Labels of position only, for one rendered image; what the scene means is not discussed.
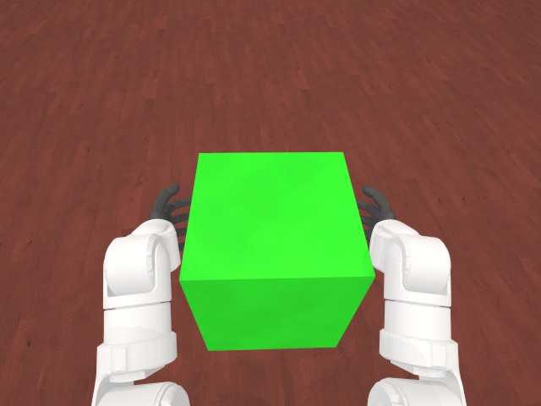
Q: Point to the left robot hand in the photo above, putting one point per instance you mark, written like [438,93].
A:
[162,210]

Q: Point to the robot right upper arm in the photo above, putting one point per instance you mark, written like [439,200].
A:
[408,392]

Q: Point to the robot left upper arm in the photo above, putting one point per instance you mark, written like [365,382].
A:
[153,394]

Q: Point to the robot left forearm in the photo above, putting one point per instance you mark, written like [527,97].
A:
[138,337]

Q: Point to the carton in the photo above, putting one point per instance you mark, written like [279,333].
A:
[275,254]

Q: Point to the robot right forearm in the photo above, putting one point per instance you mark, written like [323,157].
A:
[417,333]

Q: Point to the right robot hand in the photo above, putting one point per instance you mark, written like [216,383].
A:
[378,214]

